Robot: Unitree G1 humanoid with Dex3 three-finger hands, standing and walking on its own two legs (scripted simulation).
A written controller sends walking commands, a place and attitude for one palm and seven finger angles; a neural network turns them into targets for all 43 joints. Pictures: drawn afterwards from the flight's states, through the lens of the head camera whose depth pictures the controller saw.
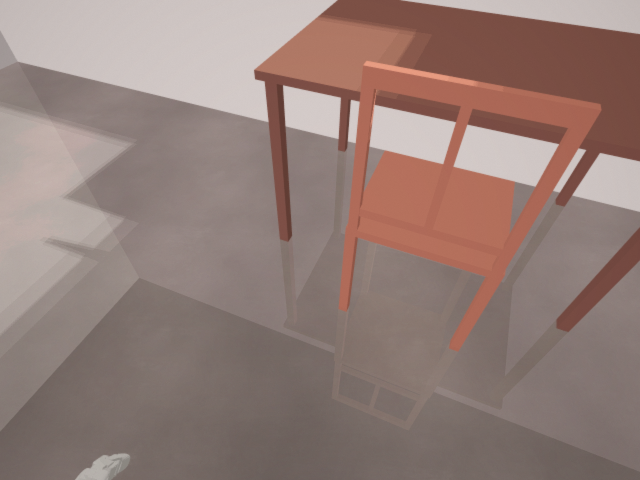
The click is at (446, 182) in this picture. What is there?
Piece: chair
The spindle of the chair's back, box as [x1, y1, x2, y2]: [424, 106, 471, 228]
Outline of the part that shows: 471,108 461,106 424,225 426,227 432,228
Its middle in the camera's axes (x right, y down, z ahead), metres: +0.28 -0.15 +0.88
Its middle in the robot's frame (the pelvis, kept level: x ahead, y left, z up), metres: +0.76 -0.25 -0.07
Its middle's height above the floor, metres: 0.70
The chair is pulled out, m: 0.00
